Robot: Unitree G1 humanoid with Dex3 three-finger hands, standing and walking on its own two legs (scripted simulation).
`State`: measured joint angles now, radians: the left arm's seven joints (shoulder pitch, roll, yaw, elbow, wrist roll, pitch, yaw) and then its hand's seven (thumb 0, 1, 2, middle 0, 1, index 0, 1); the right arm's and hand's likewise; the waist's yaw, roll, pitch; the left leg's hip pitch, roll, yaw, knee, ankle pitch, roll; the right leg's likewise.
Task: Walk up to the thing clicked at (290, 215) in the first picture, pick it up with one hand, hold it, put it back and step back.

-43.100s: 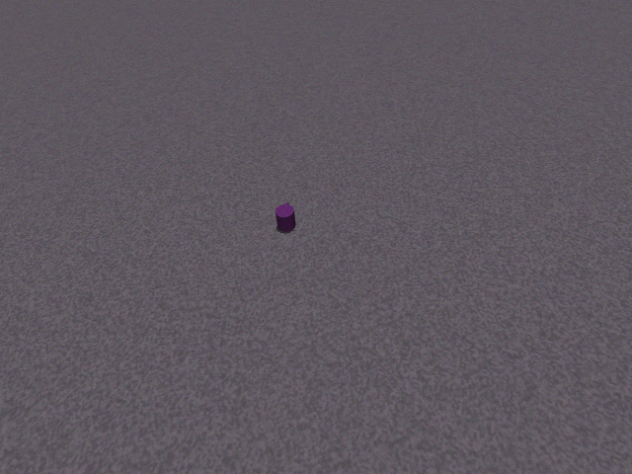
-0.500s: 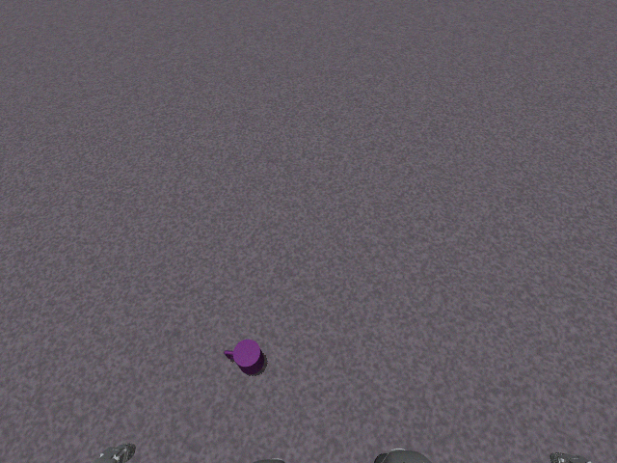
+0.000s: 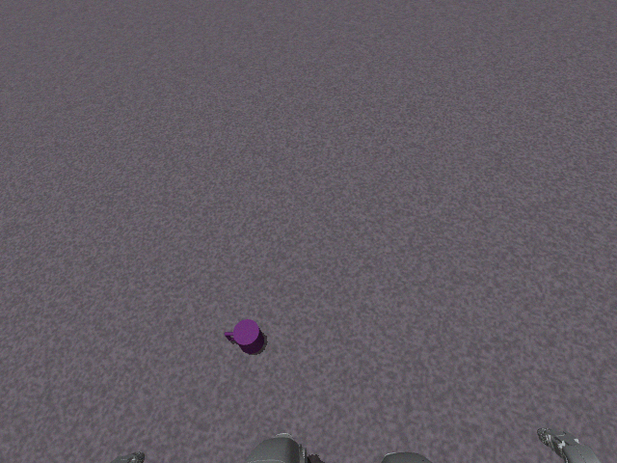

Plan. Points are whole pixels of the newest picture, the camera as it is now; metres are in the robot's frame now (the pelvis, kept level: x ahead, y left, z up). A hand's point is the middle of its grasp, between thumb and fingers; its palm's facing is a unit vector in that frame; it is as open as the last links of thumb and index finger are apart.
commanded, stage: step back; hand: left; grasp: from above
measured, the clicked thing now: (244, 336) +0.53 +0.28 -0.71
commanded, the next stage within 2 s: none
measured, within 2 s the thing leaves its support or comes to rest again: neither
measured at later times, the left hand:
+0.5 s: hand out of the picture -0.04 +0.28 -0.14, palm faces +0.05 -0.94 -0.34, open 7.4 cm
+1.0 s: hand out of the picture -0.21 +0.24 -0.11, palm faces +0.01 -0.90 -0.44, open 7.4 cm
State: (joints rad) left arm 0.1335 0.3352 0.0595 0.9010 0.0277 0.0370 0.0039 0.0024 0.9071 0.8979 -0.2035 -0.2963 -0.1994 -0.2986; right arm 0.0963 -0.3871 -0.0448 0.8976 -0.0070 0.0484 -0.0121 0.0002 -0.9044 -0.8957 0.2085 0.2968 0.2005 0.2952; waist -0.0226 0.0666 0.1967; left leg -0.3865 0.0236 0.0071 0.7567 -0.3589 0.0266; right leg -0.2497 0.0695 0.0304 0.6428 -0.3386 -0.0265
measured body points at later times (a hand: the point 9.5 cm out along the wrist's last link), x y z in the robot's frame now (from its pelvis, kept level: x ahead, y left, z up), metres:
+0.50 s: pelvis -0.14 +0.02 +0.02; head -0.08 +0.05 +0.46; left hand -0.04 +0.33 -0.12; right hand -0.03 -0.29 -0.09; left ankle -0.11 +0.12 -0.72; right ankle -0.14 -0.14 -0.63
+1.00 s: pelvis -0.30 -0.03 +0.01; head -0.26 -0.06 +0.46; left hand -0.21 +0.29 -0.08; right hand -0.23 -0.35 -0.12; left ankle -0.33 +0.11 -0.65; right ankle -0.26 -0.14 -0.72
